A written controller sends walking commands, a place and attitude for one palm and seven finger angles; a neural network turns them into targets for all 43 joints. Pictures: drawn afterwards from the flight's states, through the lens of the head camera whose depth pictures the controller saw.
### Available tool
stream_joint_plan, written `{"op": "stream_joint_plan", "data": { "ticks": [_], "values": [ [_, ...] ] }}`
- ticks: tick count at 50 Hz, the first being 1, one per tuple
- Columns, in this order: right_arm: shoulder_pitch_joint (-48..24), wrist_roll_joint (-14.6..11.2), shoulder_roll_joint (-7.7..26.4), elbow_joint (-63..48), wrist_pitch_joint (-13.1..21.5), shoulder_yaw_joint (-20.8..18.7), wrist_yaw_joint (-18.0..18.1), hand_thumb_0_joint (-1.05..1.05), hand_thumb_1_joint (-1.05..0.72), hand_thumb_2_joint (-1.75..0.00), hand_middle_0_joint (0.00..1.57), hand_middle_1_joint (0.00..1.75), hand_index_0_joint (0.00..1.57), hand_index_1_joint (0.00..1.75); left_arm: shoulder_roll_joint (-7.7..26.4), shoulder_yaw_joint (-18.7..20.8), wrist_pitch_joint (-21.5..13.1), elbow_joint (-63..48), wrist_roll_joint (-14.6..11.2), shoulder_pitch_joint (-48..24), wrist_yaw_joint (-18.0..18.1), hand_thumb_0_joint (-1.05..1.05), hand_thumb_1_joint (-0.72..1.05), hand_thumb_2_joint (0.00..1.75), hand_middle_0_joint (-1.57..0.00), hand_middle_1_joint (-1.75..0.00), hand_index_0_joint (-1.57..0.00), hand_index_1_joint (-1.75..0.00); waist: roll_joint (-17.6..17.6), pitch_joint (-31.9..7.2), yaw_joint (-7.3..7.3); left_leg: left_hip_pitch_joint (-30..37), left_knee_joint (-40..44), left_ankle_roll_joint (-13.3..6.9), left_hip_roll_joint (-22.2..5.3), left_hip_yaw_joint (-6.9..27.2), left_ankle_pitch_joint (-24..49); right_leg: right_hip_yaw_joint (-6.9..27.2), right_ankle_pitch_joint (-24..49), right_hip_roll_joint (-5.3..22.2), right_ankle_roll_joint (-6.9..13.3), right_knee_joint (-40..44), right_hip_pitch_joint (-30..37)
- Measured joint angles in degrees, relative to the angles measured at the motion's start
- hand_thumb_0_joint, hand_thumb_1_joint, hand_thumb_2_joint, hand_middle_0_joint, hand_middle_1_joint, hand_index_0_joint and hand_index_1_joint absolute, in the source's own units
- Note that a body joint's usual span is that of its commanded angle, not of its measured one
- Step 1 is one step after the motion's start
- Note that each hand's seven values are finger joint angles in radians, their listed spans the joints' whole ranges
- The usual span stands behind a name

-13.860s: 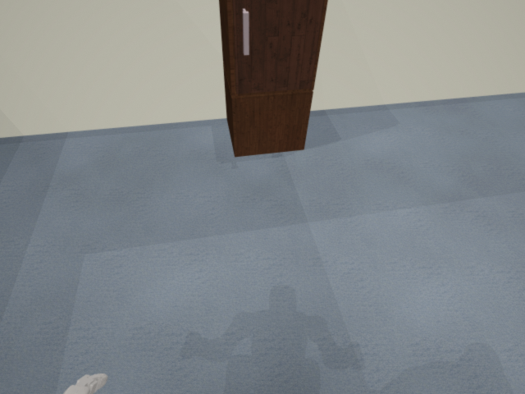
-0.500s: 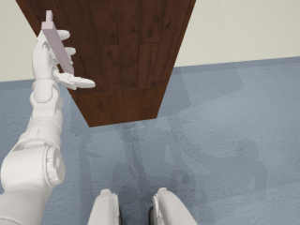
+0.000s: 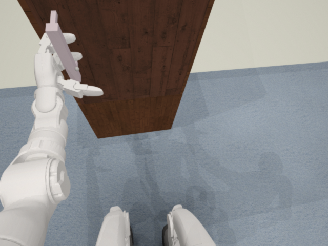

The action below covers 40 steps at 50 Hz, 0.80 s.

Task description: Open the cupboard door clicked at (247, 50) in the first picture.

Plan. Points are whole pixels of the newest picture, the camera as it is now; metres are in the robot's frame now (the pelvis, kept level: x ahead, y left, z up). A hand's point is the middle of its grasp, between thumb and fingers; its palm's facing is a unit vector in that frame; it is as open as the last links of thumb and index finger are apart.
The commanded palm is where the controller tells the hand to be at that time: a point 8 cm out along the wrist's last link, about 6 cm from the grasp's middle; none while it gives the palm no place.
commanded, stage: close the thumb around the handle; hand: left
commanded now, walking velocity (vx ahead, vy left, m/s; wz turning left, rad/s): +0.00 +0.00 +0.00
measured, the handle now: (66, 50) +0.58 +0.19 +0.06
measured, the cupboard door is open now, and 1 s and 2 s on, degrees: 0 2 43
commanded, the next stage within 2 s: pull the door open along its arc in 0.68 s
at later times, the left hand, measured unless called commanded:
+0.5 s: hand (74, 68) +0.52 +0.17 +0.05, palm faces +0.09 -1.00 -0.01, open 7.2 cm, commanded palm +0.49 +0.20 +0.05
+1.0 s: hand (78, 74) +0.51 +0.16 +0.05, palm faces +0.10 -1.00 +0.00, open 5.9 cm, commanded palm +0.46 +0.19 +0.05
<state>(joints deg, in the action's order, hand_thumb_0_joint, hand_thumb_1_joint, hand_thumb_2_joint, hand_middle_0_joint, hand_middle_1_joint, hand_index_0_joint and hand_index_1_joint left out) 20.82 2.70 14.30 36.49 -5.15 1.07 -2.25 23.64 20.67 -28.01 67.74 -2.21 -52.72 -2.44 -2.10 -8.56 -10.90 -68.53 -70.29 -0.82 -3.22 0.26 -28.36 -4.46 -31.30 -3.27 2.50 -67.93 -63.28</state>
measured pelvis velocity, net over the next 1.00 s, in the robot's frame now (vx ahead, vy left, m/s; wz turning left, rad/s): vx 0.00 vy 0.01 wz -0.02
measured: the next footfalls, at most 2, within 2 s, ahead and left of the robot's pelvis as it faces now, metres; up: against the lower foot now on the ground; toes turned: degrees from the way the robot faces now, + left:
none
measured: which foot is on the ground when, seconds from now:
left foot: down 0.00-1.00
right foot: down 0.00-1.00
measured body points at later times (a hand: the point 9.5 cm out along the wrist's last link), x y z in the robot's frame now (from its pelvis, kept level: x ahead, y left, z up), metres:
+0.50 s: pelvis +0.00 +0.01 +0.00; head +0.15 +0.03 +0.43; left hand +0.51 +0.22 +0.06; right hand +0.00 -0.25 -0.11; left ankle +0.03 +0.11 -0.63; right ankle +0.00 -0.10 -0.63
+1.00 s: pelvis +0.00 +0.01 +0.01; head +0.14 +0.03 +0.43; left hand +0.50 +0.21 +0.06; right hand +0.01 -0.25 -0.11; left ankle +0.03 +0.11 -0.63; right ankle +0.00 -0.10 -0.63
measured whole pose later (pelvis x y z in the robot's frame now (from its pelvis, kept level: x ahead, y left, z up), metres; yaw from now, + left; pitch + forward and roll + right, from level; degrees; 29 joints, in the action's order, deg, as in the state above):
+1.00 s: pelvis +0.00 +0.01 +0.01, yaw -1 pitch +26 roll -3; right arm 21.1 2.6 13.5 36.1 -6.0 0.5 -3.0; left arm 19.9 19.5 -28.4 61.7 -3.8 -46.4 -1.1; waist -2.3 -9.2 -9.9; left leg -66.4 -69.1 -1.5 -3.2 -1.1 -28.6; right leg -2.9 -31.0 -3.3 1.6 -66.7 -61.6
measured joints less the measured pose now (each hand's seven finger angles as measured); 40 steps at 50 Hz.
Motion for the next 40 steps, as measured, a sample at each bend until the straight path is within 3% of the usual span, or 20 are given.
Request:
{"op": "stream_joint_plan", "data": {
  "ticks": [5, 10, 28, 40],
  "values": [
    [0.06, -0.06, -0.11, -0.3, 0.07, -0.07, 0.01, 0.0, -0.91, -0.9, 0.2, 0.3, 0.2, 0.29, 0.19, -0.21, -0.14, -0.62, -0.19, 0.54, -0.34, -0.01, -0.45, 0.32, -0.3, -1.21, -0.3, -1.21, -0.02, -0.03, -0.02, 0.04, 0.05, -0.07, 0.01, -0.02, -0.04, 0.05, 0.06, -0.01, -0.1, 0.19, 0.1],
    [-0.09, -0.09, -0.24, -0.06, -0.04, 0.08, -0.07, 0.0, -0.91, -0.9, 0.2, 0.3, 0.2, 0.29, -0.19, -0.41, -0.22, -0.45, -0.37, 0.52, -0.41, -0.01, -0.29, 0.39, -0.31, -1.23, -0.31, -1.22, -0.06, -0.05, 0.14, 0.16, 0.04, -0.24, 0.08, -0.07, -0.12, 0.11, 0.04, 0.05, -0.28, 0.3, 0.28],
    [0.16, 0.07, -0.59, -0.08, -0.33, 0.15, -0.24, 0.0, -0.91, -0.9, 0.21, 0.3, 0.2, 0.3, -0.59, -0.12, 0.14, -0.77, -0.32, 1.02, -0.06, 0.01, 0.63, 0.78, -0.38, -1.32, -0.38, -1.32, -0.32, -0.2, 0.19, 0.39, 0.04, -0.79, 0.22, -0.49, -0.33, 0.58, 0.11, 0.16, -0.86, 0.6, 0.56],
    [-0.21, 0.17, -0.47, -0.46, -0.33, 0.08, -0.17, 0.0, -0.91, -0.9, 0.21, 0.3, 0.2, 0.3, -1.3, 0.36, -0.82, -0.93, 0.38, 1.35, 0.48, 0.01, 0.7, 0.82, -0.35, -1.34, -0.35, -1.34, -0.17, -0.2, -0.24, 0.45, -0.14, -0.85, 0.11, -0.7, -0.38, 0.82, 0.16, 0.07, -0.94, 0.39, 0.51]
  ]
}}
